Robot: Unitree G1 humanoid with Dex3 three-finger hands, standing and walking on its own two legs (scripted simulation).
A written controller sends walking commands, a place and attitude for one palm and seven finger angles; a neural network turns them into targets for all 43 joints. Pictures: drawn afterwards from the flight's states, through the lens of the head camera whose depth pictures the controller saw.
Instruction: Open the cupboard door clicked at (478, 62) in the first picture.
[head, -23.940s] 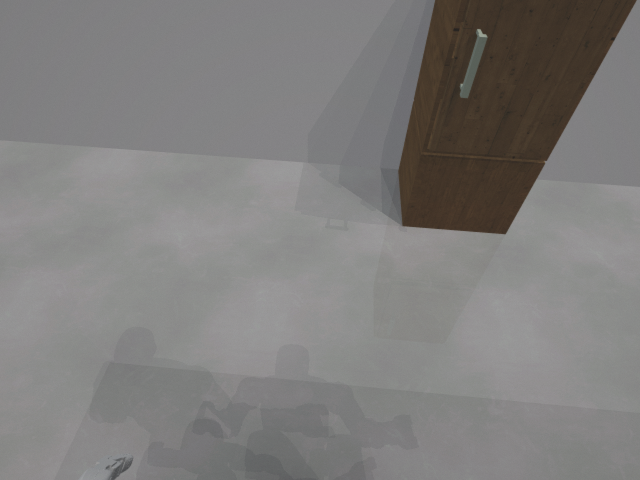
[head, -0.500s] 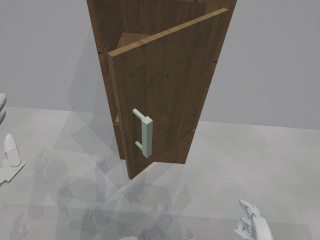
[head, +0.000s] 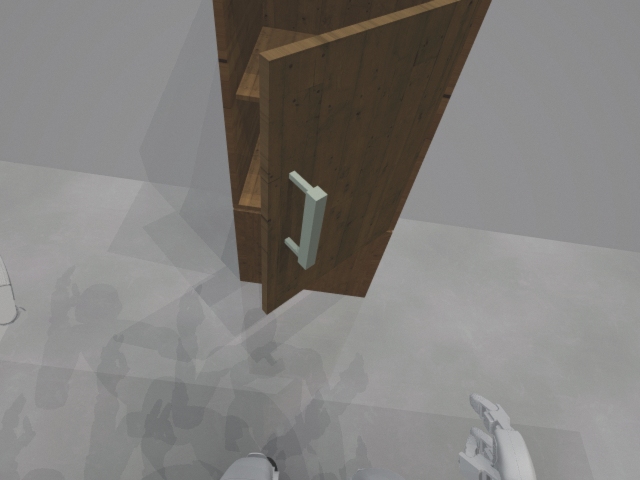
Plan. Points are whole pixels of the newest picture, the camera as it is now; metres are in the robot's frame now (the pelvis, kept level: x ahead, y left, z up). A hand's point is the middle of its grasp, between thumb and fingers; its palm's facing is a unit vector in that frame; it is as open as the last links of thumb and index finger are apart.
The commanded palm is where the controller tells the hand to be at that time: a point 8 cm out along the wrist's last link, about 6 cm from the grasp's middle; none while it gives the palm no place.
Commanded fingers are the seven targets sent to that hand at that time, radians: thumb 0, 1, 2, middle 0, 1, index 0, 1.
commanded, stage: step back with the hand held close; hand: left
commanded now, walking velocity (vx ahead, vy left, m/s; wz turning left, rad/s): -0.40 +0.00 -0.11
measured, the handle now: (302, 223) +0.48 +0.06 -0.01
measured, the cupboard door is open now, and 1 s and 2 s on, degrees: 46 46 46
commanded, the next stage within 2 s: stop stepping back and stand still in 0.08 s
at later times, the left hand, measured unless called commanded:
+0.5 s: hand (2, 450) +0.12 +0.23 +0.17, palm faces +0.37 -0.82 -0.44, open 7.4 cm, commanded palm +0.07 +0.26 +0.19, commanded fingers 0.00 0.90 0.90 -0.20 -0.30 -0.20 -0.30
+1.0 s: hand out of the picture +0.05 +0.24 +0.15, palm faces +0.35 -0.84 -0.42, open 7.4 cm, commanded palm -0.01 +0.27 +0.19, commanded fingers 0.00 0.90 0.90 -0.20 -0.30 -0.20 -0.30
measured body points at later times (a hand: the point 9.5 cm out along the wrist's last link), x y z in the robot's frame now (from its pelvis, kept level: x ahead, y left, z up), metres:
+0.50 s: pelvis -0.10 -0.02 -0.01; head -0.12 +0.00 +0.44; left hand +0.09 +0.27 +0.20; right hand -0.01 -0.30 -0.09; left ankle -0.03 +0.06 -0.73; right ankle -0.23 -0.13 -0.73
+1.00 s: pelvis -0.18 -0.01 +0.01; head -0.18 -0.01 +0.46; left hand +0.03 +0.28 +0.18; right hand -0.04 -0.26 -0.07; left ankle -0.12 +0.09 -0.73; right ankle -0.21 -0.12 -0.73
